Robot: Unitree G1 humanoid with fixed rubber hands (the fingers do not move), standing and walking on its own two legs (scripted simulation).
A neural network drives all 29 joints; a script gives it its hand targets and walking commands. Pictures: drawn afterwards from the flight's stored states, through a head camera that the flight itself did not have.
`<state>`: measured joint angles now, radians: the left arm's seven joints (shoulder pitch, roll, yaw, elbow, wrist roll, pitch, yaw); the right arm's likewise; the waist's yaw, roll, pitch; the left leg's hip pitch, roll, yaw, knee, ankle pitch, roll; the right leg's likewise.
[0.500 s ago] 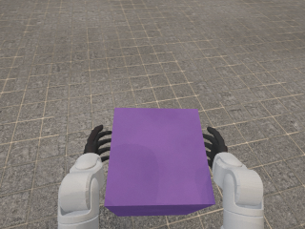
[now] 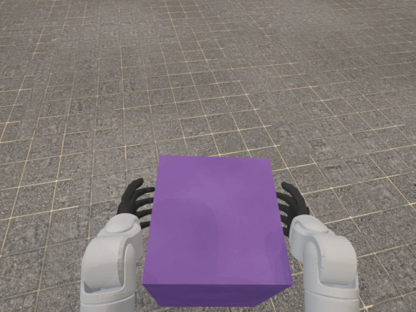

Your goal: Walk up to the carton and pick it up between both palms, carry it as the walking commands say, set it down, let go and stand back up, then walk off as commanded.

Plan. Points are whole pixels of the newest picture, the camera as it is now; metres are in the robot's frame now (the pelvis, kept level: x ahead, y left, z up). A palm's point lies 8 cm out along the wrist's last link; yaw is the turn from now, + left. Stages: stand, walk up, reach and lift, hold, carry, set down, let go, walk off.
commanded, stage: carry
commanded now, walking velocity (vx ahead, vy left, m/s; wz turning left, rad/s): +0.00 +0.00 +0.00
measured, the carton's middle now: (211, 237) +0.28 +0.00 -0.01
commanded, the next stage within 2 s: none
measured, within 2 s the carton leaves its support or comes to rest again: neither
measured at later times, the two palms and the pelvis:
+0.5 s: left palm (130, 167) +0.42 +0.17 +0.03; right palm (262, 178) +0.40 -0.12 +0.02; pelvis +0.13 +0.04 -0.02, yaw -4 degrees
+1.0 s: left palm (127, 149) +0.46 +0.18 +0.05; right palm (257, 155) +0.44 -0.11 +0.05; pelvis +0.18 +0.04 -0.02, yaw -3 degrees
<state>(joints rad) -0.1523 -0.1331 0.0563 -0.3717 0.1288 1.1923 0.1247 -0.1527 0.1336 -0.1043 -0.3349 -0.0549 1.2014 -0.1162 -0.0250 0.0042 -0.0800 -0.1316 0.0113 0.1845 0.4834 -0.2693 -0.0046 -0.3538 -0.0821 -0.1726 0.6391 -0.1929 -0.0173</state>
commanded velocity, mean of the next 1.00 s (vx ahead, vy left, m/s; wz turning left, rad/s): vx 0.00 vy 0.00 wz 0.00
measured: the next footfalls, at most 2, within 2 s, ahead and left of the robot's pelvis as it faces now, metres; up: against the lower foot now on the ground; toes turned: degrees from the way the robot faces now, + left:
left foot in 0.26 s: +0.16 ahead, +0.13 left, +0.00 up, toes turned +6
right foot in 0.48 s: +0.12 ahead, -0.08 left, +0.00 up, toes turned -14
